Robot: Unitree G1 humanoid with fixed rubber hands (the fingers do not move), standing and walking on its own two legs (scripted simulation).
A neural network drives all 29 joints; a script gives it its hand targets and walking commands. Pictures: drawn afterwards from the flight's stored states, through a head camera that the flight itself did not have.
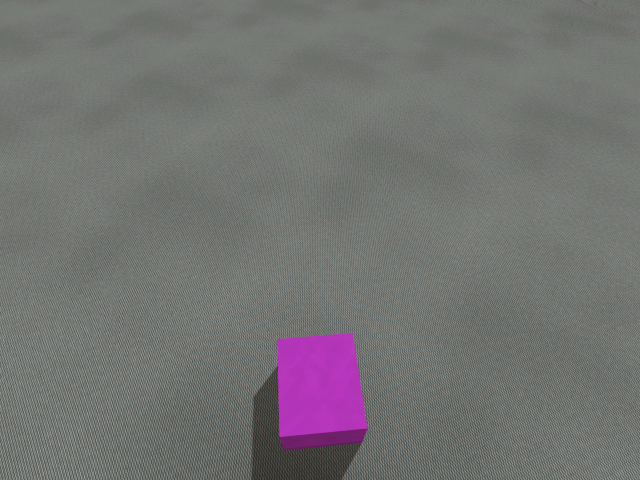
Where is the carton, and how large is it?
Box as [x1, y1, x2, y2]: [277, 333, 367, 449]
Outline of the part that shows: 352,333 277,339 279,437 284,449 353,443 362,441 367,428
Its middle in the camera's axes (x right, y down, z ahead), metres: -0.01 +0.44 +1.14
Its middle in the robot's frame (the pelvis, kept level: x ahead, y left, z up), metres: +0.44 -0.01 -0.69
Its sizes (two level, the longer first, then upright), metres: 0.270 0.229 0.164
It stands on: the floor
